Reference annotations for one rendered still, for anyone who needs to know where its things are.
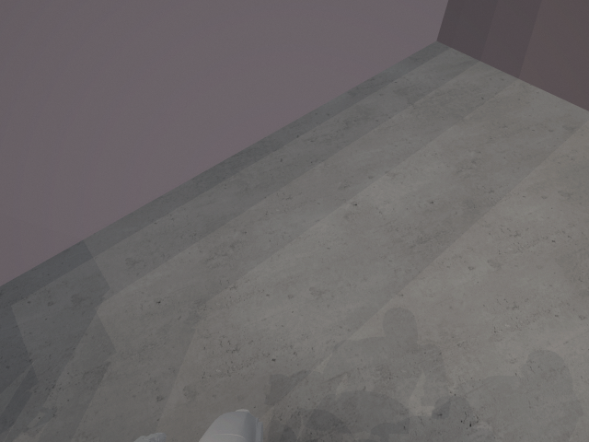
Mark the left robot thigh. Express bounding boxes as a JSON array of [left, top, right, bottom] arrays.
[[199, 412, 263, 442]]

